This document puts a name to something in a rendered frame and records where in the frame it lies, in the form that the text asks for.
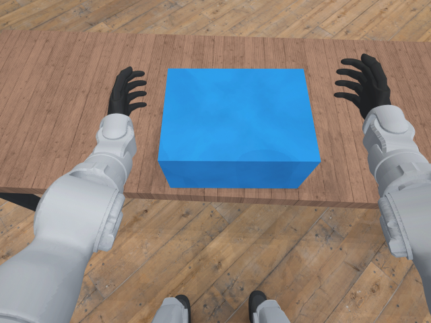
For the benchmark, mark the right robot hand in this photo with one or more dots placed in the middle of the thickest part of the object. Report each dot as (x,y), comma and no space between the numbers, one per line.
(372,88)

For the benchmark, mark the right robot upper arm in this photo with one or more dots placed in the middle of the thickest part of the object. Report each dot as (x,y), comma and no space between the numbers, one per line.
(406,224)

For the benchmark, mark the left robot forearm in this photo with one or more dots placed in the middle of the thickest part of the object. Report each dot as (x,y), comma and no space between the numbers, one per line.
(110,163)

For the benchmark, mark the robot left foot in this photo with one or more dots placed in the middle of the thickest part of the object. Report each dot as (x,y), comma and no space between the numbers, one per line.
(185,301)

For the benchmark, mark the table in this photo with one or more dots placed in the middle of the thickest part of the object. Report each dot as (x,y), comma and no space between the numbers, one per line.
(55,88)

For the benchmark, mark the robot foot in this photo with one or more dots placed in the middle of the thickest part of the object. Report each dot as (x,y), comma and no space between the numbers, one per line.
(256,298)
(185,301)

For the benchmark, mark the robot right foot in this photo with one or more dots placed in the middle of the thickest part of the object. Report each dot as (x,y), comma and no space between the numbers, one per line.
(256,298)

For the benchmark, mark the left robot hand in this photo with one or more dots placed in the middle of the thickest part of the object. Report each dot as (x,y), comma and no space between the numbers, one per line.
(120,96)

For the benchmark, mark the carton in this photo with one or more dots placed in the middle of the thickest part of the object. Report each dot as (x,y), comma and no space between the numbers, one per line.
(237,128)

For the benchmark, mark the left robot upper arm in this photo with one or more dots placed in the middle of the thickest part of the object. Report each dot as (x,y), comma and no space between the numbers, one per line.
(41,283)

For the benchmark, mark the right robot forearm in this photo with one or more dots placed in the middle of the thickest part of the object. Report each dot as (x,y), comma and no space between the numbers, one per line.
(393,157)

